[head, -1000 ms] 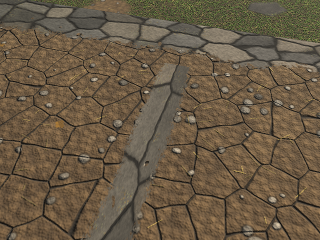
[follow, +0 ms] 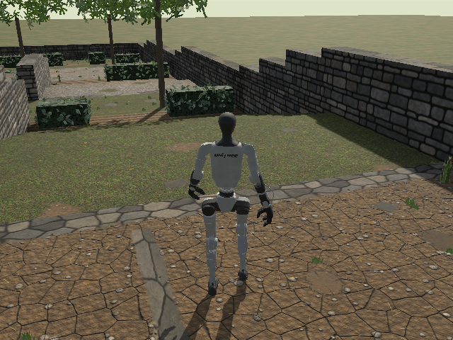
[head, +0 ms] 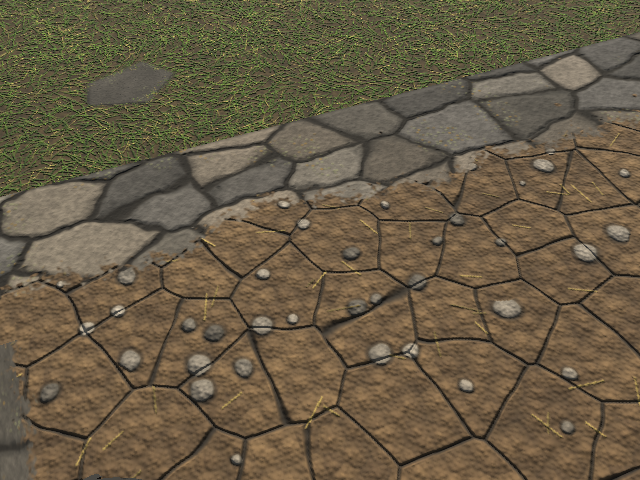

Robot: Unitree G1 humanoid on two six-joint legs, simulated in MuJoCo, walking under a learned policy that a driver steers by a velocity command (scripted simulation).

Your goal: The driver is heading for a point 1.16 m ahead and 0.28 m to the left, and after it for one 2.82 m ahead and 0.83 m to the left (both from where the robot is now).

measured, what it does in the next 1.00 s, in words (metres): walks ahead, turning left: right foot, then left foot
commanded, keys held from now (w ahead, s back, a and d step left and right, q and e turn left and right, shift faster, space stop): w+q+shift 0.58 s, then w+shift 0.10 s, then w+e+shift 0.32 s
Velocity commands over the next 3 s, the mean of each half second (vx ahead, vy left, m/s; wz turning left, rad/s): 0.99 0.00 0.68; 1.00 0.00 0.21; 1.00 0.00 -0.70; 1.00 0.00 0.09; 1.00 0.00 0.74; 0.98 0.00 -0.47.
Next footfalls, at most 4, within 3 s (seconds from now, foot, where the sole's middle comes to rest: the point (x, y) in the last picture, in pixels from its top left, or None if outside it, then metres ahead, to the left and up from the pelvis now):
0.18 right None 0.36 -0.14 -0.77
0.62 left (237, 393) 0.70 0.17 -0.77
1.08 right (190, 250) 1.13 0.31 -0.77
1.52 left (113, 162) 1.50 0.57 -0.77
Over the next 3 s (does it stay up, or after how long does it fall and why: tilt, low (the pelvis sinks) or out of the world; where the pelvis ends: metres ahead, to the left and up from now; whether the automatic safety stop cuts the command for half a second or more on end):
stays up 2.64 0.82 -0.01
